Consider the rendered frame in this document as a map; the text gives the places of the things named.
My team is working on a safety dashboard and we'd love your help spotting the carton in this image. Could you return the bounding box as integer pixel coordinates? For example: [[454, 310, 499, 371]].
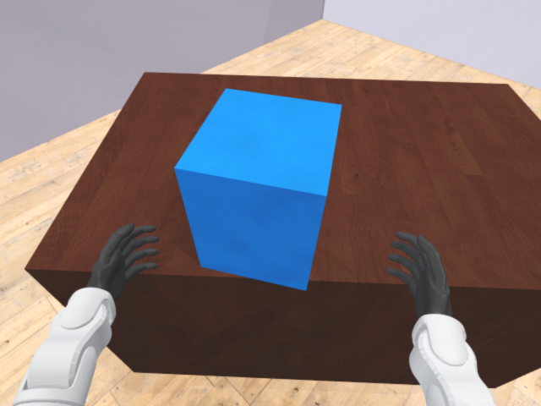
[[174, 89, 342, 291]]

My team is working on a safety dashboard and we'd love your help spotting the left robot forearm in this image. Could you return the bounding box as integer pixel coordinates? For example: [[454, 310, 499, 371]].
[[12, 288, 116, 406]]

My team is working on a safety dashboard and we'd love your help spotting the pedestal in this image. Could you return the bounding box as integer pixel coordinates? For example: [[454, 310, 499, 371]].
[[25, 72, 541, 388]]

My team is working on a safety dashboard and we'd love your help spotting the left robot hand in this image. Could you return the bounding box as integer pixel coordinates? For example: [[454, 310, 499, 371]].
[[86, 222, 160, 302]]

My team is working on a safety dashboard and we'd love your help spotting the right robot forearm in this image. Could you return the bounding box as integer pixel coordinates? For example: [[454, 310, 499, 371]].
[[409, 314, 496, 406]]

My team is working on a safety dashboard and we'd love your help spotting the right robot hand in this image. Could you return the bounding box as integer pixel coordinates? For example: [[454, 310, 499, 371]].
[[386, 232, 452, 319]]

